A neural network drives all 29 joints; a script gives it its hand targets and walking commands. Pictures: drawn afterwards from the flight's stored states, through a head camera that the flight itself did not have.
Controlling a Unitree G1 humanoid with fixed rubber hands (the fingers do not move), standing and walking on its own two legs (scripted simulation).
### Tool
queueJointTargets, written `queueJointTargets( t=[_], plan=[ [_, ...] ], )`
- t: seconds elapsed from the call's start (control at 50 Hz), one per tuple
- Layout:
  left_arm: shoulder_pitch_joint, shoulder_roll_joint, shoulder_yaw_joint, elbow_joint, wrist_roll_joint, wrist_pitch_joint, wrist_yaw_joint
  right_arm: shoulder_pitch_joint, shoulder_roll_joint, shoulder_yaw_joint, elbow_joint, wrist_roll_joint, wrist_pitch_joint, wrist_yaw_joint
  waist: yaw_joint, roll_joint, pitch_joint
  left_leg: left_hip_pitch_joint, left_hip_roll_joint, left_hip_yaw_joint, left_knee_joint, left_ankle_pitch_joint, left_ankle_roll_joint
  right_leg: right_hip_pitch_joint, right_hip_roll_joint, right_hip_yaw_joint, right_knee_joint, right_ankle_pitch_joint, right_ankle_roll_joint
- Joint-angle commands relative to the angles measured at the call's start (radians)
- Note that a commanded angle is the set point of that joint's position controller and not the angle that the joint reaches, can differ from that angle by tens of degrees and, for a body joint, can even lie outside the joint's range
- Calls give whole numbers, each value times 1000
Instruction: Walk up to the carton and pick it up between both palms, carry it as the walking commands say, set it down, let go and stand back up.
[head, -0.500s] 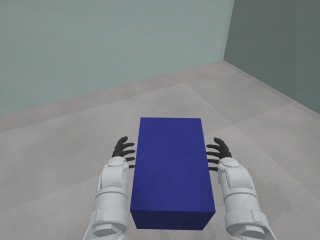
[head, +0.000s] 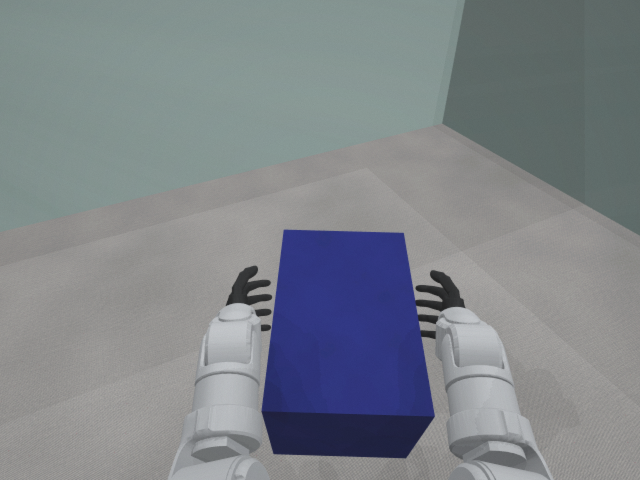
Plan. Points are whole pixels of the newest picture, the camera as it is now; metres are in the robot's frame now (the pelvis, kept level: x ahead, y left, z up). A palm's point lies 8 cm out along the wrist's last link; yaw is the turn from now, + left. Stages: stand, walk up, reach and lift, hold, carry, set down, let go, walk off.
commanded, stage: reach and lift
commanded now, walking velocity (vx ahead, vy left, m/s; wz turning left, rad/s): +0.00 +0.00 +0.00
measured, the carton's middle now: (341, 338) +0.34 +0.00 -0.03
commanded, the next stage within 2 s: hold in 0.66 s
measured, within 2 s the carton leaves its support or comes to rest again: neither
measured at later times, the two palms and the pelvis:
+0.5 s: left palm (236, 323) +0.30 +0.14 +0.07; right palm (453, 327) +0.29 -0.14 +0.06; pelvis +0.00 +0.00 +0.00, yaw +0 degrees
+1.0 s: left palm (235, 329) +0.29 +0.14 +0.07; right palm (454, 330) +0.29 -0.14 +0.06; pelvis +0.00 +0.00 +0.00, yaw +0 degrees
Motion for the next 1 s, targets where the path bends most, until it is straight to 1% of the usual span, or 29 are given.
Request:
queueJointTargets(
  t=[0.0, 0.22, 0.46, 0.8, 0.98],
  plan=[
    [-484, -964, -480, 65, -280, -15, -274, -563, 946, 495, 13, 287, -34, 272, 5, -3, -208, 17, -5, 36, -70, 89, -5, 34, -3, -27, -70, 90, 16],
    [-411, -968, -521, 12, -301, 1, -278, -482, 941, 528, -42, 304, -21, 275, -1, 3, -204, 39, -3, 28, -76, 143, -10, 38, 0, -29, -73, 136, 13],
    [-368, -973, -551, -25, -320, 11, -282, -445, 945, 554, -82, 322, -10, 283, 0, 3, -183, 38, -1, 23, -82, 126, -7, 36, 0, -30, -78, 116, 10],
    [-401, -965, -543, -11, -319, 8, -293, -474, 956, 542, -56, 325, -9, 287, 3, -2, -151, 11, 0, 26, -84, 28, 3, 17, -9, -29, -82, 20, 11],
    [-411, -960, -535, -3, -314, 6, -297, -477, 961, 535, -44, 321, -11, 285, 4, -4, -154, 12, -1, 29, -82, 31, 4, 18, -11, -28, -82, 25, 13]
  ],
)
